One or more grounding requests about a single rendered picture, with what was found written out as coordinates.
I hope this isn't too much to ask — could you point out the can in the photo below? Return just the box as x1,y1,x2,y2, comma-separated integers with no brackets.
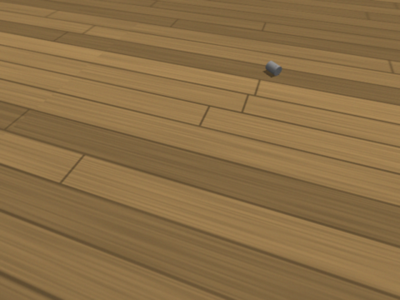
266,61,282,76

